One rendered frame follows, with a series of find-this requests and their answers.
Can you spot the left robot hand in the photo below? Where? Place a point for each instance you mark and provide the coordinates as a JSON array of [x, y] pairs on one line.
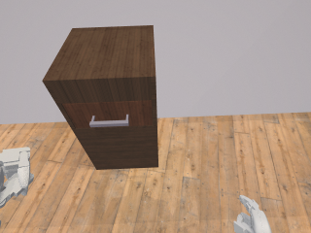
[[15, 166]]

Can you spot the right robot hand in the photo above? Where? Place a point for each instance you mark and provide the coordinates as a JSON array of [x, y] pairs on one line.
[[256, 222]]

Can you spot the handle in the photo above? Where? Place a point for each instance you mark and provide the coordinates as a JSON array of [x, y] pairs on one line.
[[109, 123]]

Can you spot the cabinet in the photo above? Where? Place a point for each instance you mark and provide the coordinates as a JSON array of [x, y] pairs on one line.
[[109, 64]]

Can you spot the drawer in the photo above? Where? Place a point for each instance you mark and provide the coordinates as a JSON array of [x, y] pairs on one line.
[[140, 112]]

